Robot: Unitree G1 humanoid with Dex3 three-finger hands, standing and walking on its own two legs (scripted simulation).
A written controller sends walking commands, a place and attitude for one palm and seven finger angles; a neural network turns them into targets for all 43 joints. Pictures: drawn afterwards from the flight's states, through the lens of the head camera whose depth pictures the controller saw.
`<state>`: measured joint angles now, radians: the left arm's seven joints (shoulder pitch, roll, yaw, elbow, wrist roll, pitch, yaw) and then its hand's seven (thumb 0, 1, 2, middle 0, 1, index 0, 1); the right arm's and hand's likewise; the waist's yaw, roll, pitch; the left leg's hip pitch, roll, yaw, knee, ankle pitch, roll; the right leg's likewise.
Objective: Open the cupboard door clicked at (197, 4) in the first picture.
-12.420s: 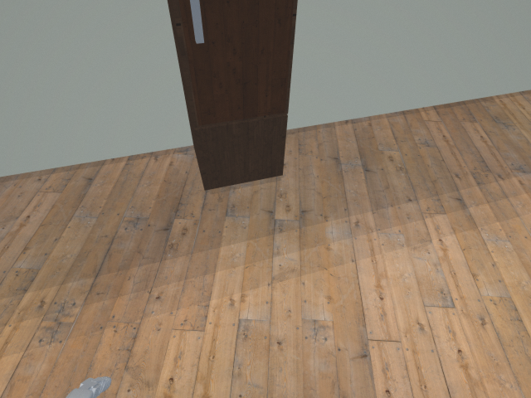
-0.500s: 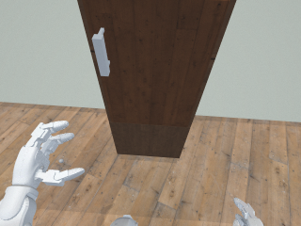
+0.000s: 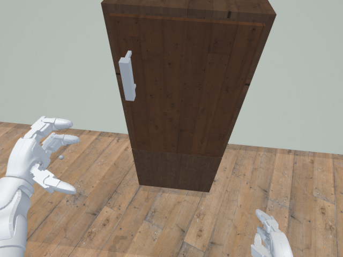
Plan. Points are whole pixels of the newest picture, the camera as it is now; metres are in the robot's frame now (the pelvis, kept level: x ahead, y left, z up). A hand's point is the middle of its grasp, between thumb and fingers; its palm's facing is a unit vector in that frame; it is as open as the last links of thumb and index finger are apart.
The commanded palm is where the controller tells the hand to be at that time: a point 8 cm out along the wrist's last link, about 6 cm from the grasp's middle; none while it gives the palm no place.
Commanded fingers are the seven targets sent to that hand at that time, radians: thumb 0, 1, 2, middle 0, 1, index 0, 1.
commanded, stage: raise the hand with hooked fingers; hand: left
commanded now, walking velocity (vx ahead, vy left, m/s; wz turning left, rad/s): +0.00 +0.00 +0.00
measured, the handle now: (129, 75) +0.58 +0.19 +0.10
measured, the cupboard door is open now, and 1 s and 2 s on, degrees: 0 0 0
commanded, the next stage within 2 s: move the hooked fingers beside the handle in 0.62 s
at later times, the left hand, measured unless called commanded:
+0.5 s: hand (69, 147) +0.29 +0.25 +0.12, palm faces +0.04 -1.00 -0.03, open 14.0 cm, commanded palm +0.26 +0.30 +0.13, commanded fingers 0.00 -0.50 0.30 -0.30 -1.20 -0.30 -1.20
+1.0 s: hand (79, 131) +0.33 +0.24 +0.12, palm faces +0.01 -1.00 -0.02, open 14.0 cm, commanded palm +0.31 +0.29 +0.12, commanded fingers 0.00 -0.50 0.30 -0.30 -1.20 -0.30 -1.20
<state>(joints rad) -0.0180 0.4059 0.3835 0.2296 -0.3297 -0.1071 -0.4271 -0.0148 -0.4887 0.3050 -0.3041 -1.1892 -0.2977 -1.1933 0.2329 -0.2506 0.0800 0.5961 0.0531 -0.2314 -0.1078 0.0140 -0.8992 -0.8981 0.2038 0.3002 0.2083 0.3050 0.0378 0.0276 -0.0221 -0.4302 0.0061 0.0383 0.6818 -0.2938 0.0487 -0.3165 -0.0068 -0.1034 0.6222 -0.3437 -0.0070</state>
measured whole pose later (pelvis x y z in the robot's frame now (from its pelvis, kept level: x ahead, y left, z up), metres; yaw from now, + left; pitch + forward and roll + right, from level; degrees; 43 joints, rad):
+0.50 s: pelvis +0.00 -0.02 +0.01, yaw -1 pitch +1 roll -1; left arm -0.09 0.42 0.43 0.34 -0.33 -0.09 -0.45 -0.02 -0.50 0.30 -0.31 -1.20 -0.30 -1.20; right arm 0.27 -0.28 0.05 0.61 0.06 -0.22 -0.10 0.02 -0.90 -0.90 0.20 0.30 0.21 0.30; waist 0.02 0.03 -0.01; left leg -0.38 0.02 0.05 0.61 -0.26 0.03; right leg -0.28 0.01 -0.09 0.57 -0.32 -0.03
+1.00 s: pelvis +0.00 -0.02 +0.00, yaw -1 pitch +3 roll -1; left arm -0.29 0.46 0.41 0.53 -0.31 -0.12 -0.47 -0.02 -0.51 0.30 -0.30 -1.20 -0.30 -1.20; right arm 0.25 -0.28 0.06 0.63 0.07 -0.20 -0.12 0.01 -0.90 -0.90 0.20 0.30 0.21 0.30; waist 0.01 0.03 -0.02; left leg -0.42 0.03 0.04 0.64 -0.26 0.02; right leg -0.33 0.01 -0.10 0.61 -0.33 -0.04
